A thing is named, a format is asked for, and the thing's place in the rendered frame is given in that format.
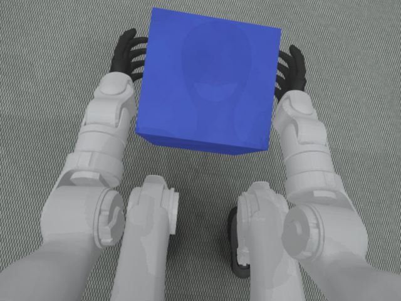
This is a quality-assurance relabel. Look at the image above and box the right robot shin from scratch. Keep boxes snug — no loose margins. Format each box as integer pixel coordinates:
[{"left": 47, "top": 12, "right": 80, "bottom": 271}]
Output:
[{"left": 237, "top": 181, "right": 289, "bottom": 265}]

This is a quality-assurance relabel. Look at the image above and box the robot right upper arm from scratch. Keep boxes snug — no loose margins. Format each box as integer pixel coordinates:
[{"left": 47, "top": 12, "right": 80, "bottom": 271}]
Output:
[{"left": 281, "top": 203, "right": 401, "bottom": 301}]

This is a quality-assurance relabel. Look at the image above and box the carton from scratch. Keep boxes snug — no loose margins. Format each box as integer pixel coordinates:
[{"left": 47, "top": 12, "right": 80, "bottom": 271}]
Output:
[{"left": 135, "top": 7, "right": 281, "bottom": 156}]

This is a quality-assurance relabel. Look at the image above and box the right robot hand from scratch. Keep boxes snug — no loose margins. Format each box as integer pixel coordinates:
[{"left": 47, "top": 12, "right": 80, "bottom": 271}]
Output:
[{"left": 274, "top": 45, "right": 306, "bottom": 103}]

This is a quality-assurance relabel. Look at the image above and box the robot left forearm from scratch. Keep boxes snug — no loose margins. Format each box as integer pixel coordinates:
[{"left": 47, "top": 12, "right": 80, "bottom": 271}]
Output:
[{"left": 41, "top": 72, "right": 137, "bottom": 237}]

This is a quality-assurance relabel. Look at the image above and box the robot right forearm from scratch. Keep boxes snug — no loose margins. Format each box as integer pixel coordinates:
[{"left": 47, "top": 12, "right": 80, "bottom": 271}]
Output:
[{"left": 273, "top": 90, "right": 368, "bottom": 239}]

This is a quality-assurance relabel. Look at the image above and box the robot left thigh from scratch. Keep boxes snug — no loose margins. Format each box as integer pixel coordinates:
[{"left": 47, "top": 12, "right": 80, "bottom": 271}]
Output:
[{"left": 110, "top": 182, "right": 179, "bottom": 301}]

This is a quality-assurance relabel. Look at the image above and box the left robot hand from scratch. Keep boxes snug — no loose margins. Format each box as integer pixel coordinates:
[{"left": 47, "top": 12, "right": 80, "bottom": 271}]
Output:
[{"left": 110, "top": 28, "right": 148, "bottom": 83}]

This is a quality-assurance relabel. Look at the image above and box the robot left upper arm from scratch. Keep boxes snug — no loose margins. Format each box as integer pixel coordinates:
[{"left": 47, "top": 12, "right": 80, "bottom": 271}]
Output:
[{"left": 0, "top": 186, "right": 125, "bottom": 301}]

